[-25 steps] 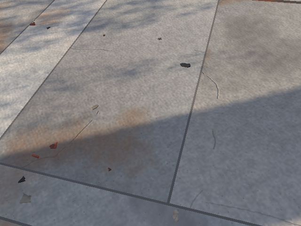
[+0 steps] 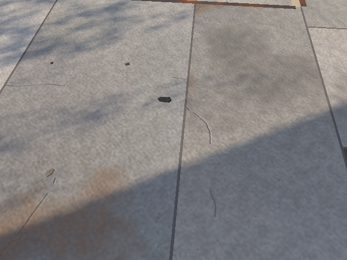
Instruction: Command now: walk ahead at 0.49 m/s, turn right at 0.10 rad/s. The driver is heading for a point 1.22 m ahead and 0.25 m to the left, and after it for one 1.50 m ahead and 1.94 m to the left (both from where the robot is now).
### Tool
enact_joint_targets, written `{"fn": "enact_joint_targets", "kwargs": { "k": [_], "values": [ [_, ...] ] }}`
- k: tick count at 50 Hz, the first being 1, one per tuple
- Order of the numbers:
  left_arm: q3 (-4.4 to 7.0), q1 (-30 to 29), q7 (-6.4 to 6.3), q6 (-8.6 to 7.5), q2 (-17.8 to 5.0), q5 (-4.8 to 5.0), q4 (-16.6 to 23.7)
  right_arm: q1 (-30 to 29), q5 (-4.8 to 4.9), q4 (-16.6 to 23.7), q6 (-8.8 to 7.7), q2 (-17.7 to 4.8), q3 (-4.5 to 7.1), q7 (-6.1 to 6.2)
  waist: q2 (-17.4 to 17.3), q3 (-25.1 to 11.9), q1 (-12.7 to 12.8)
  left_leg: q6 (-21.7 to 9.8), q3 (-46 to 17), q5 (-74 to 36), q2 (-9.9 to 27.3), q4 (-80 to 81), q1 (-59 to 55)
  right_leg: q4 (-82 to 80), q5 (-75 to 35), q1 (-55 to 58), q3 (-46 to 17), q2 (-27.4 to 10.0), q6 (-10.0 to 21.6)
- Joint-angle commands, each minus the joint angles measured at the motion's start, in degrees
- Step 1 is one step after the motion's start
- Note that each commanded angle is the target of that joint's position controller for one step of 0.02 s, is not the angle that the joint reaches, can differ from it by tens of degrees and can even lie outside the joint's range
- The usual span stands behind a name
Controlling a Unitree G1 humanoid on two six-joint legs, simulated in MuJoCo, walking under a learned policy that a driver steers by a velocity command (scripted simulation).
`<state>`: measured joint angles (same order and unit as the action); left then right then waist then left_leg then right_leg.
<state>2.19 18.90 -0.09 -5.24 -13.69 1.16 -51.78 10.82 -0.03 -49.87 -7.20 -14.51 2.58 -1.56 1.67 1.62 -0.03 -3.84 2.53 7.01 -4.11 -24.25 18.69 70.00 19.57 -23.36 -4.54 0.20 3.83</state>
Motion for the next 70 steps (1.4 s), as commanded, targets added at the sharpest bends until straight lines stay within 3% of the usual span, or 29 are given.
{"fn": "enact_joint_targets", "kwargs": {
  "k": [1, 6, 9, 12, 15, 17, 18, 19, 20, 21, 23, 25, 29, 34, 39, 42, 43, 44, 45, 46, 47, 48, 49, 50, 51, 55, 62, 67, 70],
  "values": [
    [1.22, 1.8, -0.40, -0.35, -3.6, -0.38, 3.8, 1.0, -0.42, 1.7, -0.58, -3.7, 0.31, -0.36, -4.5, -2.5, 1.4, -10.7, -19.1, -0.7, 15.9, 16.2, -7.8, -1.8, -4.1, -10.3, -1.3, -7.2, -0.3],
    [0.74, -8.5, -0.86, -0.48, -2.8, -1.73, 8.2, 6.9, 0.55, -0.4, 0.09, -7.3, 1.03, 0.80, -3.5, 0.5, -0.5, -11.0, -13.7, -7.8, 14.0, 18.1, -6.2, -19.7, -15.4, -14.5, 1.4, -7.6, -3.3],
    [0.31, -15.2, -0.31, -1.13, -2.3, -1.17, 9.8, 10.0, 1.21, -1.1, 0.82, -8.4, 1.24, 1.44, -4.3, 0.7, -2.6, -8.7, -11.1, -8.1, 11.8, 16.5, -5.7, -32.7, -23.6, -9.4, 2.8, -4.3, -4.4],
    [0.29, -20.3, 0.44, -1.66, -3.2, -0.34, 11.5, 13.6, 1.73, -2.1, 1.55, -8.5, 1.25, 1.67, -5.5, 1.1, -4.2, -8.3, -13.7, -5.1, 13.4, 13.8, -8.5, -38.2, -24.1, -6.9, 2.6, -2.6, -4.9],
    [1.18, -20.1, 0.99, -2.52, -6.1, -0.14, 12.3, 13.4, 1.77, -1.9, 2.45, -9.3, 1.71, 2.23, -6.9, 0.5, -2.2, -6.8, -18.2, -2.8, 15.7, 9.2, -12.5, -43.1, -18.9, -2.7, 1.3, -2.0, -3.7],
    [2.78, -10.9, 0.57, -2.93, -9.2, -0.41, 10.0, 11.9, 1.38, -0.9, 2.89, -8.4, 1.53, 2.35, -6.9, -4.1, 2.8, -4.6, -17.3, -8.7, 12.6, -0.4, -10.7, -45.6, -15.1, 10.6, 2.1, -1.8, -1.3],
    [3.92, -0.9, 0.03, -3.14, -12.9, -1.30, 8.6, 10.1, 0.54, 1.0, 2.73, -5.5, 0.51, 2.13, -2.9, -12.1, 7.3, -2.6, -14.1, -4.0, 8.5, -15.9, -2.8, -44.0, -14.3, 25.7, -5.2, -10.1, 2.3],
    [5.33, 5.4, -0.09, -2.31, -18.1, -1.95, 7.5, 16.6, 1.13, 2.6, 1.76, 0.8, -1.27, 2.06, 12.7, -21.1, 5.9, 1.1, -6.2, 16.5, 0.5, -35.9, 17.8, -46.6, -8.7, 46.6, -26.6, -24.0, 10.3],
    [4.26, 5.8, 0.13, -2.03, -13.4, -1.85, 7.4, 17.3, 2.41, 2.5, 1.28, -3.0, -0.55, 2.02, 14.8, -22.1, 5.8, 1.3, -10.4, 25.8, 2.8, -46.7, 25.6, -51.2, -1.1, 45.9, -37.3, -26.0, 12.1],
    [3.04, 1.8, 0.15, -2.08, -9.0, -1.45, 8.3, 13.4, 3.02, 3.0, 1.44, -7.8, 0.88, 2.14, 8.7, -14.0, 5.6, 1.0, -11.4, 21.2, 5.5, -49.9, 28.2, -52.1, -1.0, 38.5, -29.0, -24.0, 9.4],
    [1.89, -5.3, 0.49, -1.83, -5.6, -1.22, 8.6, 8.9, 2.00, 4.0, 2.41, -6.9, 1.39, 2.32, 3.1, -5.6, 2.7, 1.7, -9.4, 12.9, 9.3, -46.7, 24.8, -55.7, -8.7, 24.4, -15.2, -18.7, 6.7],
    [1.81, -7.7, 0.67, -2.04, -4.9, -1.62, 7.9, 9.1, 1.80, 4.6, 3.82, -4.5, 1.58, 1.91, 5.0, -2.3, 0.3, 2.0, -8.7, 9.2, 11.4, -43.9, 20.4, -59.6, -13.3, 16.8, -7.2, -15.8, 5.9],
    [2.93, -6.4, 0.30, -2.62, -7.2, -1.79, 5.8, 6.1, 1.43, 7.3, 5.08, -3.1, 1.65, 1.50, 2.0, -0.5, -0.4, 3.0, -9.0, 2.5, 11.9, -38.9, 23.2, -61.9, -23.5, 16.0, 1.3, -15.9, 7.4],
    [3.60, -4.7, -0.50, -1.74, -9.9, -1.54, 4.6, -3.0, 1.21, 10.8, 4.59, -2.3, 1.12, -0.24, 1.0, 1.3, 2.2, 2.4, -5.4, -9.3, 11.0, -22.9, 22.0, -62.3, -24.2, 18.3, 9.7, -15.1, 5.8],
    [4.26, -0.9, -0.67, -0.11, -12.1, -0.28, 2.8, -11.0, 1.40, 15.4, 4.68, -2.8, 0.98, -1.86, 1.0, 3.7, 4.4, 0.3, -1.3, -4.6, 9.9, -15.1, 23.0, -59.3, -26.0, 26.3, 13.1, -17.5, 4.3],
    [4.85, -1.6, -0.96, 1.03, -14.4, 0.25, 3.0, -8.4, 1.27, 16.5, 5.03, -5.1, 2.18, -2.22, 3.7, 0.1, 1.2, -2.8, 3.5, 4.1, 5.1, -13.6, 14.0, -49.4, -49.2, 28.5, 16.1, -17.6, 2.5],
    [4.88, -1.8, -1.10, 1.49, -14.8, 0.40, 2.9, -2.5, 1.26, 15.2, 5.11, -6.7, 3.26, -2.05, 3.9, -3.4, -2.4, -4.4, 4.9, 4.9, 2.3, -11.7, 5.4, -40.8, -57.0, 27.2, 17.2, -16.6, 1.9],
    [4.35, -1.6, -1.26, 1.65, -13.9, 0.33, 2.9, 7.4, 1.35, 12.4, 5.21, -9.9, 5.18, -1.32, 2.2, -8.5, -7.5, -6.6, 4.3, 1.0, -0.1, -7.8, -10.1, -28.3, -55.2, 20.9, 18.4, -14.3, 0.2],
    [2.76, 0.0, -0.99, 1.08, -9.7, -1.76, 4.4, 15.2, 1.33, 10.6, 5.64, -15.3, 6.79, 0.17, -8.2, -14.2, -9.0, -10.4, -13.0, -2.2, 11.8, -7.5, -28.6, -8.9, -25.5, 3.5, 18.3, -11.0, -2.4],
    [0.91, 3.7, -0.18, -0.98, -4.6, -1.43, 6.8, 12.1, 1.21, 12.2, 4.91, -18.8, 6.45, 0.12, -17.6, -21.9, -2.9, -21.2, -46.8, 7.7, 25.2, 3.8, -41.1, 8.8, 13.7, -16.1, 8.8, 0.5, -4.9],
    [2.26, -1.9, 0.60, -2.76, -10.5, 1.05, 6.6, 13.8, 0.70, 11.6, 4.32, -13.5, 4.95, -0.41, -8.8, -22.0, -7.0, -18.9, -45.7, 8.1, 25.3, 7.9, -39.5, 11.9, 11.2, -20.8, -0.1, -2.1, -3.9],
    [2.33, -4.8, 0.81, -3.07, -10.6, 2.48, 7.5, 11.5, 0.36, 11.1, 3.82, -10.9, 4.23, -0.53, -7.8, -14.4, -6.0, -16.1, -35.2, 3.6, 23.7, 6.9, -32.9, 10.3, 7.3, -23.2, 1.2, -4.7, -2.6],
    [2.12, -5.5, 0.29, -2.81, -9.7, 1.59, 6.9, 6.9, 0.62, 11.4, 3.43, -8.9, 3.48, -0.63, -2.8, -9.4, -3.4, -13.4, -26.9, -2.9, 21.1, 6.9, -23.3, 5.5, 2.5, -20.2, 1.4, -7.8, -2.3],
    [2.53, -5.6, -0.08, -2.11, -9.9, 0.39, 6.2, 3.3, 0.26, 11.7, 3.03, -6.4, 2.79, -0.62, -3.2, -7.2, -1.5, -11.8, -21.4, -7.2, 18.7, 7.8, -16.7, 1.5, -0.3, -16.6, 1.1, -9.6, -2.3],
    [2.64, -3.4, 0.07, -1.08, -9.5, 0.30, 5.3, 1.7, -0.23, 11.8, 2.64, -5.4, 2.43, -0.59, -4.4, -6.3, 0.3, -11.0, -18.0, -8.9, 17.3, 9.7, -12.7, 0.0, -2.7, -13.1, 0.5, -10.6, -2.4],
    [2.38, -3.3, -0.22, 1.54, -6.8, 0.15, 4.8, 2.9, -0.71, 9.1, 0.78, -6.9, 2.97, -0.10, -3.7, -3.1, 1.3, -10.2, -9.3, -15.7, 16.3, 14.7, -9.0, -5.7, -10.5, -14.3, -0.1, -10.2, -3.8],
    [1.89, -12.2, 0.98, 0.85, -4.8, 0.08, 7.4, 5.2, -0.69, 5.9, 0.75, -7.3, 2.77, 1.62, -4.5, 1.3, -2.4, -5.4, 0.9, -13.9, 15.2, 17.6, -14.4, -26.6, -28.7, -17.8, 0.4, -5.9, -3.3],
    [0.95, -18.5, 2.96, 0.65, -3.4, -0.07, 11.5, 8.9, -0.02, 3.0, 2.38, -8.2, 3.16, 2.33, -3.9, 3.9, -4.9, -5.0, 3.9, -21.4, 18.9, 13.9, -25.4, -33.6, -23.1, -22.7, 4.1, -4.9, -1.3],
    [1.50, -17.5, 4.11, 0.78, -4.7, 0.08, 13.6, 7.2, 0.32, 3.3, 3.78, -10.2, 3.57, 3.10, -6.1, 1.2, -2.5, -3.6, 6.3, -42.6, 19.6, 6.1, -27.7, -34.7, -14.5, -16.6, 9.2, -1.3, 1.3]
  ]
}}
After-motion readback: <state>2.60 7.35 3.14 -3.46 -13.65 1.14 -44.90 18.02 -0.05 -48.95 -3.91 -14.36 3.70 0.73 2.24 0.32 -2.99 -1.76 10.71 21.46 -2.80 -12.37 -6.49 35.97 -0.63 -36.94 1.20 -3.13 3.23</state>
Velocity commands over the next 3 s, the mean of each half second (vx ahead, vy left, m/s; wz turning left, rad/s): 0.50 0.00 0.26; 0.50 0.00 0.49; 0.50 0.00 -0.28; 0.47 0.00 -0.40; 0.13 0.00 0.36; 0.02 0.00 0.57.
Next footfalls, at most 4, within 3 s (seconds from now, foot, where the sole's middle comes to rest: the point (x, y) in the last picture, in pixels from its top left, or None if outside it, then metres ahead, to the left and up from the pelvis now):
0.36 right None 0.38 -0.14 -0.77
0.88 left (130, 237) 0.56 0.19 -0.77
1.46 right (152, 156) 0.94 0.13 -0.77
1.94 left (107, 117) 1.19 0.36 -0.77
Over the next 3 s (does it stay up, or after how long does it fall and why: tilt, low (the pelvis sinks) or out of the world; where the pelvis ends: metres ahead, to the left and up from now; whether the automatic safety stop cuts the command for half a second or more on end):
stays up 1.13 0.29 0.01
